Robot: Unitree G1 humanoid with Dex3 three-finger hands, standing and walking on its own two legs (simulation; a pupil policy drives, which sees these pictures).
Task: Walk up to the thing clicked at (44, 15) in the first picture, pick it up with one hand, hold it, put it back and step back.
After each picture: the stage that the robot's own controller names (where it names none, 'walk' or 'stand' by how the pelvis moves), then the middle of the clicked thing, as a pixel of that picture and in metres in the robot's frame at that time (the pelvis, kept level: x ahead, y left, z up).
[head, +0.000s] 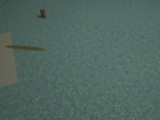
stand; (43, 13) +2.00 +0.57 -0.72
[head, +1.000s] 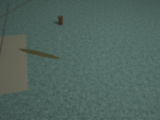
walk; (60, 20) +1.91 +0.25 -0.70
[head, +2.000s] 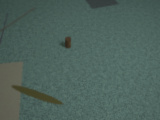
walk; (68, 42) +1.29 +0.15 -0.71
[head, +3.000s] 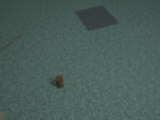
walk; (59, 82) +0.82 +0.19 -0.71
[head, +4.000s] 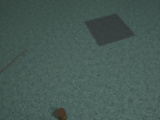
walk; (62, 114) +0.50 +0.22 -0.69
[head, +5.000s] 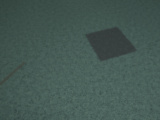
stand; out of the picture +0.37 +0.17 -0.72
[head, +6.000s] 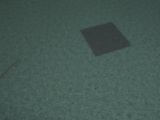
stand; out of the picture +0.38 +0.18 -0.72
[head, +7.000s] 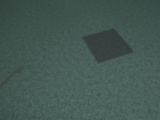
stand; out of the picture +0.37 +0.19 -0.73
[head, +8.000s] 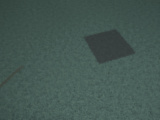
stand; out of the picture +0.35 +0.18 -0.73
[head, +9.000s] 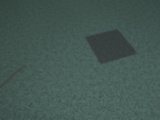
stand; out of the picture +0.35 +0.17 -0.73
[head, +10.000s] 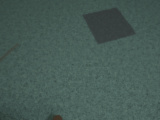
go down; out of the picture +0.38 +0.17 -0.70
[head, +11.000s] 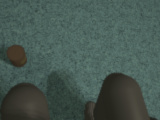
go down; (17, 56) +0.45 +0.21 -0.29
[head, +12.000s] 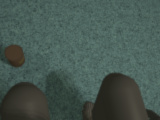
close in; (15, 56) +0.45 +0.21 -0.29
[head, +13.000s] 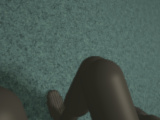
close in; out of the picture +0.44 +0.26 -0.23
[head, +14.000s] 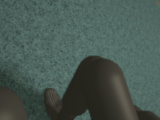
close; out of the picture +0.43 +0.26 -0.23
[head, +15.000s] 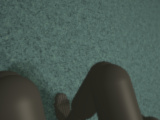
lift; out of the picture +0.37 +0.23 -0.21
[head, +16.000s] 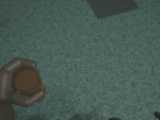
lift; (31, 86) +0.32 +0.17 +0.01
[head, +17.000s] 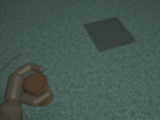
hold; (39, 90) +0.33 +0.16 +0.02
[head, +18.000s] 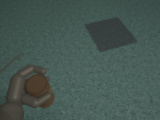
hold; (41, 91) +0.32 +0.16 +0.01
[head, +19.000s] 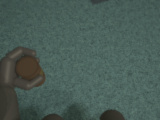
crouch; (32, 73) +0.39 +0.17 -0.06
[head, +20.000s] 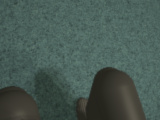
lower; out of the picture +0.47 +0.24 -0.13
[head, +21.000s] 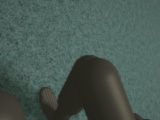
lower; out of the picture +0.44 +0.28 -0.24
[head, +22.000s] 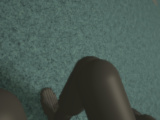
lower; out of the picture +0.44 +0.28 -0.24
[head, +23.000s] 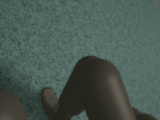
lower; out of the picture +0.44 +0.28 -0.24
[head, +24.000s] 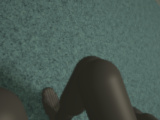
lower; out of the picture +0.44 +0.28 -0.24
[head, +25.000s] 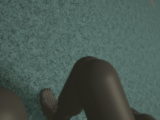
open; out of the picture +0.43 +0.26 -0.24
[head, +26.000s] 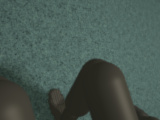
stand; out of the picture +0.44 +0.25 -0.24
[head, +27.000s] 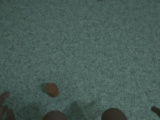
walk; (52, 90) +0.42 +0.16 -0.52
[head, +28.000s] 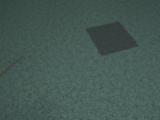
stand; out of the picture +0.37 +0.15 -0.67
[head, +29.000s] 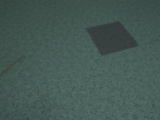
stand; out of the picture +0.38 +0.15 -0.67
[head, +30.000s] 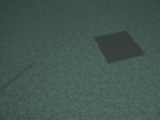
stand; out of the picture +0.40 +0.14 -0.72
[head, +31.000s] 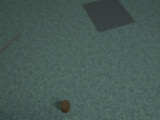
walk; (65, 106) +0.45 +0.10 -0.71
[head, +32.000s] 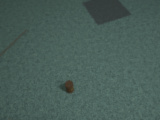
walk; (69, 87) +0.65 +0.15 -0.70
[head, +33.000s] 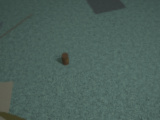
stand; (65, 59) +0.99 +0.17 -0.70
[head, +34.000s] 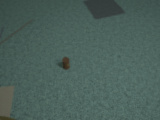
stand; (66, 63) +0.99 +0.17 -0.71
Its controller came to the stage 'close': yes
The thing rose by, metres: 0.73
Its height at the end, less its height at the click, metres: +0.00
